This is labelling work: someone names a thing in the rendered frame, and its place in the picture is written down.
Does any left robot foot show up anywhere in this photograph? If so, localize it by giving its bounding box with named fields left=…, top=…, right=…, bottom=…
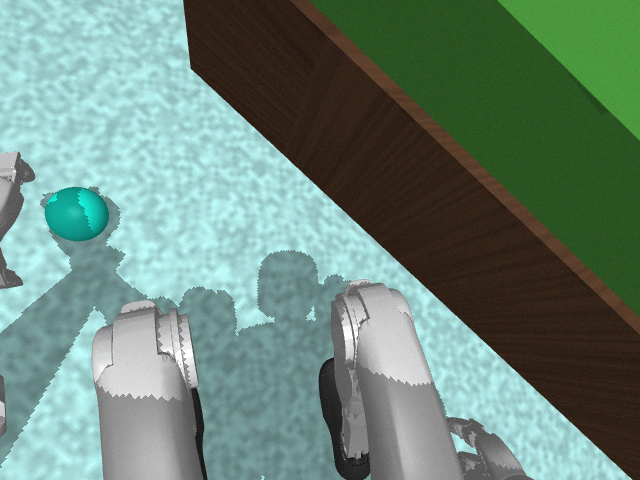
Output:
left=191, top=388, right=208, bottom=480

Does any right robot foot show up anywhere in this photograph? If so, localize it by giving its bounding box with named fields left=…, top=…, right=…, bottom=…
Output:
left=319, top=358, right=370, bottom=480

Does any left robot hand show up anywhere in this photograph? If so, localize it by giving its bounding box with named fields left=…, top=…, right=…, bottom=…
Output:
left=0, top=152, right=35, bottom=289

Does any bed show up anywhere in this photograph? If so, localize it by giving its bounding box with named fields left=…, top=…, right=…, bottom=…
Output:
left=183, top=0, right=640, bottom=480

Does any right robot hand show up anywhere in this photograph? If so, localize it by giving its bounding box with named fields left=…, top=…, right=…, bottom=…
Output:
left=446, top=417, right=527, bottom=480

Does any ball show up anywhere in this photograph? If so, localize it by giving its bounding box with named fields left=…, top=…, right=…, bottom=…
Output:
left=45, top=187, right=109, bottom=241

